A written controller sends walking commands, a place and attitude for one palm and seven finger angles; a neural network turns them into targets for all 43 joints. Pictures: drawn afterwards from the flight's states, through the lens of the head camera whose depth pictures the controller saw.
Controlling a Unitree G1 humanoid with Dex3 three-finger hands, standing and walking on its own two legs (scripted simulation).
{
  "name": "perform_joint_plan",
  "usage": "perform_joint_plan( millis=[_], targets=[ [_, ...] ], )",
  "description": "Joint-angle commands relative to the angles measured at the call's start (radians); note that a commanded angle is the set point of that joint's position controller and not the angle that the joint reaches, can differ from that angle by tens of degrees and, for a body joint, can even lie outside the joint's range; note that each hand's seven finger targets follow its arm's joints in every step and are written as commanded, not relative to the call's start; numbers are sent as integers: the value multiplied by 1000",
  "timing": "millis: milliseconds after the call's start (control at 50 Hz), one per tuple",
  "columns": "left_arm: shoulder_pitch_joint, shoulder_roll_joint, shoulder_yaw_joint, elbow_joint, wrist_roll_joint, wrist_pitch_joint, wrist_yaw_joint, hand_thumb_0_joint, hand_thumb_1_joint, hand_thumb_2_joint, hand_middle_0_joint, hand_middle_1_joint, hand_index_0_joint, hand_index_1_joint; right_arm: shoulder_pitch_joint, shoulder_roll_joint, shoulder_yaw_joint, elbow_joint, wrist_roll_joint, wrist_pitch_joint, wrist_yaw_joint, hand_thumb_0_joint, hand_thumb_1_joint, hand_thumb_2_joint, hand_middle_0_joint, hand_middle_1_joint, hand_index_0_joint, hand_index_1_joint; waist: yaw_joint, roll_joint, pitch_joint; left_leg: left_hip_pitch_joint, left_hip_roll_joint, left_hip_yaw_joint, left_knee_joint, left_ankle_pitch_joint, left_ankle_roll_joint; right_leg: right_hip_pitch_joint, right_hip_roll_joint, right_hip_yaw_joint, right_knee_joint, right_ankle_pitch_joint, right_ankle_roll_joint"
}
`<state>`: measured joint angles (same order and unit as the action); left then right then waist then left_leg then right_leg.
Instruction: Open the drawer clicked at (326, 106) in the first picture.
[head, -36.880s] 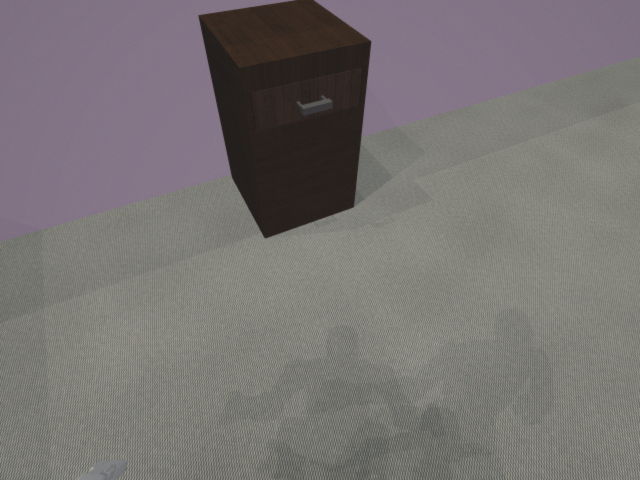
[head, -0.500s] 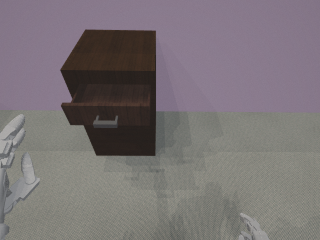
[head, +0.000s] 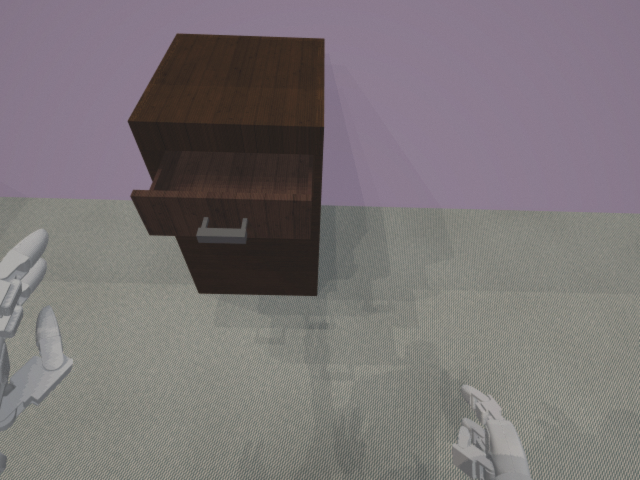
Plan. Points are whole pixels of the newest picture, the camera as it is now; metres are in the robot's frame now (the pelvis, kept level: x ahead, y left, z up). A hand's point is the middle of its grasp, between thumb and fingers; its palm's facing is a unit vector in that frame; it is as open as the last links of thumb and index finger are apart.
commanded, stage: stop stepping back and stand still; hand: left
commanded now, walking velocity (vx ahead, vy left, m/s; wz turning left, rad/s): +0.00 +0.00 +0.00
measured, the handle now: (223, 228) +0.63 +0.25 -0.19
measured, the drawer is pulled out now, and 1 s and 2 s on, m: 0.15 0.15 0.15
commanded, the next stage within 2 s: let the arm hang, fingers relaxed in 0.34 s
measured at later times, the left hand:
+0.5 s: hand (68, 394) +0.18 +0.26 +0.09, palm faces +0.22 -0.83 -0.51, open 7.4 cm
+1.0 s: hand out of the picture -0.10 +0.17 -0.17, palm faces +0.02 -0.98 -0.20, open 7.3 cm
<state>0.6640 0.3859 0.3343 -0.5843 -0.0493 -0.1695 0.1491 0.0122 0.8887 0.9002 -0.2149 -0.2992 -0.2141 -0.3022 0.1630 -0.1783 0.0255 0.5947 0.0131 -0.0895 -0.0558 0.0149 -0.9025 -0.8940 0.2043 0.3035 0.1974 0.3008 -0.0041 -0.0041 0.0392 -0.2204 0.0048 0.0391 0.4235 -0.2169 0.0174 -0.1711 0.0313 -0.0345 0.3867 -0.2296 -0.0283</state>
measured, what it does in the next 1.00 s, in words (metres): stands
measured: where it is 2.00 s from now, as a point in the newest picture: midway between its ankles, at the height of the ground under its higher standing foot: outside the picture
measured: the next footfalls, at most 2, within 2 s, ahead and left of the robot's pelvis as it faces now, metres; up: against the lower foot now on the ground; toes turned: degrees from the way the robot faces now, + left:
none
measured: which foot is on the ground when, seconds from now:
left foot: down 0.00-1.00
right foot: down 0.00-1.00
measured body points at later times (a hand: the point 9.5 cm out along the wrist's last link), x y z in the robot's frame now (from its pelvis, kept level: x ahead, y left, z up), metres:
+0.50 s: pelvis -0.02 +0.01 +0.00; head +0.00 +0.00 +0.45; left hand +0.16 +0.30 +0.12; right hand +0.15 -0.23 -0.10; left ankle +0.00 +0.11 -0.74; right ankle -0.02 -0.10 -0.74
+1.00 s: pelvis -0.03 +0.00 +0.00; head +0.01 -0.01 +0.45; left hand -0.10 +0.22 -0.15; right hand -0.07 -0.23 -0.16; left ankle +0.00 +0.11 -0.74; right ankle -0.02 -0.10 -0.74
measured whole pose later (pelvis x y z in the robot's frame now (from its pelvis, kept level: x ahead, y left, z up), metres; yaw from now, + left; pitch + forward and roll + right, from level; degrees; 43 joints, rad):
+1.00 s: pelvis -0.03 +0.00 +0.00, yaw +1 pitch -1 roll +0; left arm 0.35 0.16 -0.01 1.17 0.01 0.02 0.02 0.01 0.93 0.90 -0.20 -0.30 -0.20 -0.30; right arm 0.32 -0.15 0.01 1.13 -0.01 0.03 -0.03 0.01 -0.91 -0.89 0.20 0.30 0.19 0.30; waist 0.00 0.01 0.11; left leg -0.22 0.00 0.03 0.39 -0.16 0.01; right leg -0.18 0.02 -0.05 0.39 -0.20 -0.04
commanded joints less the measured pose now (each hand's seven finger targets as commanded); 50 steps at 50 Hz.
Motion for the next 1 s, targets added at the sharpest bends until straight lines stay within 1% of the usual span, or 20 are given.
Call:
perform_joint_plan(
  millis=[0, 120, 180, 400, 420, 440, 460, 500, 520, 560, 620, 680, 700, 740, 780, 800, 820, 880, 920, 980],
  targets=[
    [-10, 140, 113, -211, -3, -58, 21, 0, 900, 900, -200, -300, -200, -300, -78, -135, -54, -152, -3, -48, -14, 0, -900, -900, 200, 300, 200, 300, -8, 33, -138, 53, 77, -81, -59, 193, 7, 35, -77, 77, -55, 223, 21],
    [-5, 143, 112, -224, 1, -61, 21, 0, 900, 900, -200, -300, -200, -300, -81, -136, -53, -152, -4, -53, -16, 0, -900, -900, 200, 300, 200, 300, -4, 73, -130, 50, 80, -86, -80, 194, 3, 30, -68, 60, -48, 191, 24],
    [12, 142, 121, -211, -2, -65, 21, 0, 900, 900, -200, -300, -200, -300, -81, -134, -54, -152, -4, -51, -16, 0, -900, -900, 200, 300, 200, 300, -3, 51, -131, 38, 79, -87, -87, 169, 4, 33, -68, 57, -52, 173, 26],
    [12, 142, 121, -198, -2, -72, 19, 0, 900, 900, -200, -300, -200, -300, -85, -144, -61, -150, -4, -54, -19, 0, -900, -900, 200, 300, 200, 300, -6, 49, -102, 13, 73, -92, -111, 58, 2, 1, -64, 65, -83, 87, 25],
    [-173, 16, -249, 677, 105, 56, -115, 0, 900, 900, -200, -300, -200, -300, -92, -319, -113, 126, 1, -105, 76, 0, -900, -900, 200, 300, 200, 300, -44, 58, 2, -78, 97, -131, 43, 242, 7, -142, -120, 9, 93, 159, 0],
    [-155, -7, -213, 719, 93, 134, -132, 0, 900, 900, -200, -300, -200, -300, 4, -250, -104, 134, 1, -30, 76, 0, -900, -900, 200, 300, 200, 300, -32, 51, -115, 12, 105, -113, 45, 294, -3, -137, -115, 71, 75, 103, 6],
    [-178, -30, -227, 754, 85, 145, -136, 0, 900, 900, -200, -300, -200, -300, 17, -224, -88, 124, -5, -6, 73, 0, -900, -900, 200, 300, 200, 300, -23, 30, -152, -3, 119, -143, 49, 257, 18, -137, -103, 53, 101, 11, 7],
    [-248, -15, -244, 860, 90, 148, -136, 0, 900, 900, -200, -300, -200, -300, 10, -221, -73, 118, -18, 18, 67, 0, -900, -900, 200, 300, 200, 300, -12, -114, -154, -25, 116, -180, 35, 236, 35, -90, -90, 67, 102, 12, -4],
    [-279, -10, -250, 923, 89, 151, -137, 0, 900, 900, -200, -300, -200, -300, 0, -225, -69, 128, -23, 27, 64, 0, -900, -900, 200, 300, 200, 300, -5, -146, -136, -37, 104, -176, 30, 216, 35, -75, -105, 88, 80, 37, -12],
    [-350, 10, -261, 1071, 85, 160, -136, 0, 900, 900, -200, -300, -200, -300, -15, -231, -67, 163, -31, 49, 60, 0, -900, -900, 200, 300, 200, 300, -3, -109, -74, -31, 83, -165, 0, 166, 30, -87, -122, 118, 42, 41, -28],
    [-398, -8, -290, 1287, 77, 175, -133, 0, 900, 900, -200, -300, -200, -300, -18, -190, -44, 232, -39, 80, 54, 0, -900, -900, 200, 300, 200, 300, 1, 40, 17, -51, 80, -159, -85, 47, 23, -90, -110, 128, -17, -48, -23],
    [-388, -19, -305, 1447, 69, 170, -134, 0, 900, 900, -200, -300, -200, -300, 18, -165, -35, 305, -33, 87, 46, 0, -900, -900, 200, 300, 200, 300, 1, 86, 3, -21, 72, -142, -115, -16, 15, -59, -112, 138, -59, -61, -25],
    [-379, -18, -306, 1482, 68, 167, -133, 0, 900, 900, -200, -300, -200, -300, 32, -160, -34, 321, -30, 90, 43, 0, -900, -900, 200, 300, 200, 300, 2, 59, -7, -5, 73, -146, -109, -7, 15, -51, -111, 134, -74, -59, -25],
    [-357, -55, -305, 1553, 64, 161, -132, 0, 900, 900, -200, -300, -200, -300, 69, -133, -32, 365, -31, 87, 35, 0, -900, -900, 200, 300, 200, 300, 0, 107, -53, 38, 71, -126, -98, 37, 14, -26, -120, 134, -83, -13, -29],
    [-339, -65, -310, 1606, 60, 159, -131, 0, 900, 900, -200, -300, -200, -300, 99, -116, -30, 403, -28, 87, 30, 0, -900, -900, 200, 300, 200, 300, -2, 109, -66, 56, 74, -120, -95, 52, 13, -20, -121, 125, -88, 3, -30],
    [-329, -72, -311, 1626, 61, 156, -128, 0, 900, 900, -200, -300, -200, -300, 115, -110, -32, 414, -25, 89, 27, 0, -900, -900, 200, 300, 200, 300, -3, 62, -56, 71, 80, -121, -84, 83, 14, -25, -119, 118, -93, 24, -30],
    [-329, -88, -316, 1645, 60, 157, -127, 0, 900, 900, -200, -300, -200, -300, 131, -103, -31, 433, -25, 90, 24, 0, -900, -900, 200, 300, 200, 300, -7, 59, -38, 71, 82, -118, -87, 84, 15, -36, -122, 117, -99, 21, -30],
    [-308, -111, -321, 1688, 58, 162, -122, 0, 900, 900, -200, -300, -200, -300, 170, -81, -31, 469, -25, 97, 19, 0, -900, -900, 200, 300, 200, 300, -8, 53, 12, 55, 82, -117, -98, 40, 15, -63, -118, 110, -108, -25, -33],
    [-294, -122, -323, 1704, 58, 162, -118, 0, 900, 900, -200, -300, -200, -300, 191, -70, -35, 482, -25, 101, 18, 0, -900, -900, 200, 300, 200, 300, -9, 14, 34, 53, 83, -113, -98, 23, 17, -79, -115, 111, -114, -51, -34],
    [-282, -131, -322, 1716, 57, 163, -114, 0, 900, 900, -200, -300, -200, -300, 220, -55, -36, 499, -26, 99, 16, 0, -900, -900, 200, 300, 200, 300, -9, 13, 30, 46, 80, -111, -99, 20, 18, -74, -114, 111, -108, -59, -36]
  ],
)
